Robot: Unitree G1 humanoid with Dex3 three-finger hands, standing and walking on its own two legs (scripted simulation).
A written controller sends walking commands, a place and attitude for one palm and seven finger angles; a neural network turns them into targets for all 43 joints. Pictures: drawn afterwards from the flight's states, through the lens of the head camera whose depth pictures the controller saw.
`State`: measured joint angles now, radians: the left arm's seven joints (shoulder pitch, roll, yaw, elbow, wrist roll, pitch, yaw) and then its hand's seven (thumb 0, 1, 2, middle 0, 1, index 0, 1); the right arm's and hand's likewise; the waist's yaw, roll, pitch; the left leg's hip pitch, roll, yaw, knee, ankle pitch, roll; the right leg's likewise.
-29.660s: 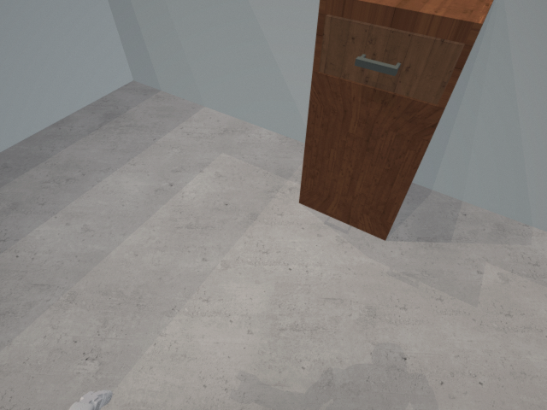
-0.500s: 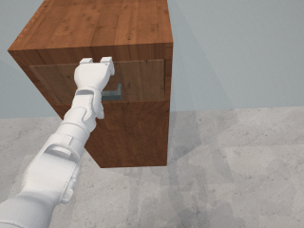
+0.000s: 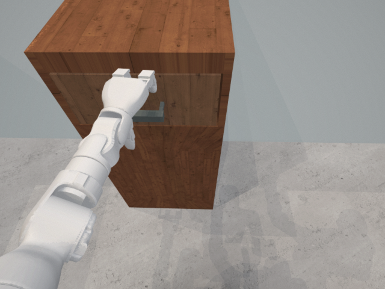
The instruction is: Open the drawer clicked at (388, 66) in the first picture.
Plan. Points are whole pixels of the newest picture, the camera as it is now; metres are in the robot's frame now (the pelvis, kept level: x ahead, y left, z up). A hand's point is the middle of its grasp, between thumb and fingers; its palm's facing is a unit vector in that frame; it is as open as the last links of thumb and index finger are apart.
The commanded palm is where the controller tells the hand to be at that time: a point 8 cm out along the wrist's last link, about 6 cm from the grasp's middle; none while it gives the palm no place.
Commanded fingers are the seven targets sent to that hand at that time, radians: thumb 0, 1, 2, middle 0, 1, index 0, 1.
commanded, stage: re-aim the fingers above the handle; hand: left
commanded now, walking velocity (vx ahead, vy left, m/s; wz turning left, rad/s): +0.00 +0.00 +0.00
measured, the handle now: (139, 110) +0.53 +0.14 +0.03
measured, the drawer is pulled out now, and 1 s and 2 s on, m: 0.00 0.00 0.00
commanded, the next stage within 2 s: lower the fingers behind the handle in 0.10 s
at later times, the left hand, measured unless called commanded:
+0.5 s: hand (127, 127) +0.46 +0.15 +0.05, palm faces -0.05 -0.01 -1.00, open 13.8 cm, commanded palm +0.45 +0.16 +0.12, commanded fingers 0.00 -0.50 0.30 -0.30 -1.20 -0.30 -1.20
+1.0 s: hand (138, 131) +0.47 +0.13 +0.02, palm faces -0.09 -0.04 -1.00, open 13.9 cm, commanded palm +0.46 +0.15 +0.08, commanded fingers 0.00 -0.50 0.30 -0.30 -1.20 -0.30 -1.20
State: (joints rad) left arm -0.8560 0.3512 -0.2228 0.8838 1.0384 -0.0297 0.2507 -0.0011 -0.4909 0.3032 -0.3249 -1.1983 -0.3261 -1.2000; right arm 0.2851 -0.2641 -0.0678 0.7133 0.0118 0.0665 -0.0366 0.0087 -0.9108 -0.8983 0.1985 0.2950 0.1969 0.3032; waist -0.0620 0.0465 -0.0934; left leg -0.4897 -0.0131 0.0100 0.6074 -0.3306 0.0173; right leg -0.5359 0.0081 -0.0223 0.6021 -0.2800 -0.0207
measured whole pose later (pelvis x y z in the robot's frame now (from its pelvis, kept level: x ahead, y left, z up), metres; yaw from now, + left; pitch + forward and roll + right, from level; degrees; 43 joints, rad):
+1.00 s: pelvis +0.00 +0.00 -0.01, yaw -2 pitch +15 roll +0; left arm -0.81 0.33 -0.14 1.01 1.07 -0.02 0.26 0.00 -0.49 0.30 -0.32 -1.20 -0.31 -1.21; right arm 0.33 -0.23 -0.05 0.68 0.00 0.08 -0.03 0.01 -0.91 -0.90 0.20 0.30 0.20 0.30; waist -0.10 0.05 -0.12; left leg -0.58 0.00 0.04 0.68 -0.36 0.02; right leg -0.64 0.02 0.01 0.67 -0.30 -0.02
